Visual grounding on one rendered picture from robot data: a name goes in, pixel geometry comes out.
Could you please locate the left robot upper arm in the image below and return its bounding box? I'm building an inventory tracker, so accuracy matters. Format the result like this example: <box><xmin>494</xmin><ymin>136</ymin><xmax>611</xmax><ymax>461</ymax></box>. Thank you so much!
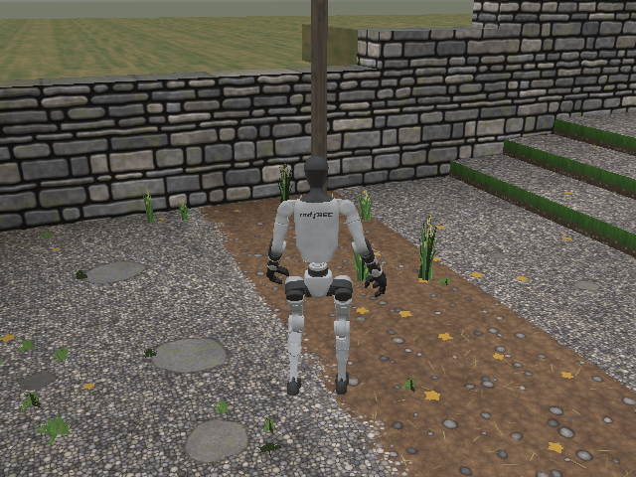
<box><xmin>271</xmin><ymin>200</ymin><xmax>296</xmax><ymax>253</ymax></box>

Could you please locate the left robot shin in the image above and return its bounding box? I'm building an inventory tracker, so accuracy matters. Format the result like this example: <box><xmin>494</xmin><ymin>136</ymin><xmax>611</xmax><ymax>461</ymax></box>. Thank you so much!
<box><xmin>287</xmin><ymin>315</ymin><xmax>302</xmax><ymax>383</ymax></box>

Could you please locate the robot left hand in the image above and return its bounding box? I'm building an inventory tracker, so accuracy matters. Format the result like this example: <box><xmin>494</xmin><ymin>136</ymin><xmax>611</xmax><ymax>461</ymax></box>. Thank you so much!
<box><xmin>266</xmin><ymin>266</ymin><xmax>289</xmax><ymax>284</ymax></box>

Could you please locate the right robot upper arm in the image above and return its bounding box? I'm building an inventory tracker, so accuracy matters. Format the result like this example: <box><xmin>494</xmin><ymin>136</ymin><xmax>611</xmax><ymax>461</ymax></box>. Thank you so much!
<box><xmin>337</xmin><ymin>199</ymin><xmax>368</xmax><ymax>253</ymax></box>

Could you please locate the robot left forearm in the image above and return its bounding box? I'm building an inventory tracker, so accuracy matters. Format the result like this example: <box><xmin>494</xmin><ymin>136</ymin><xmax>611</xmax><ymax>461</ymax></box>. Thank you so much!
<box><xmin>267</xmin><ymin>239</ymin><xmax>282</xmax><ymax>270</ymax></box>

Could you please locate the robot right forearm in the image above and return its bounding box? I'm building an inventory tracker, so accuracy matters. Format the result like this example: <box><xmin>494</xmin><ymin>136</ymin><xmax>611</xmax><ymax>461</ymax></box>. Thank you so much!
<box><xmin>359</xmin><ymin>238</ymin><xmax>383</xmax><ymax>277</ymax></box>

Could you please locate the robot right thigh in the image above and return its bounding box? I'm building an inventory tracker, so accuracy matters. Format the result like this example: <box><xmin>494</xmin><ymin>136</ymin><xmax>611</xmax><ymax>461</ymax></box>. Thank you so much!
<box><xmin>332</xmin><ymin>275</ymin><xmax>353</xmax><ymax>338</ymax></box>

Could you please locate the robot right hand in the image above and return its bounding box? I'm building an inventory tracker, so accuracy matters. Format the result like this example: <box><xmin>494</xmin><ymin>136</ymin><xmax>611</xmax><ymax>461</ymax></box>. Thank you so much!
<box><xmin>365</xmin><ymin>272</ymin><xmax>387</xmax><ymax>297</ymax></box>

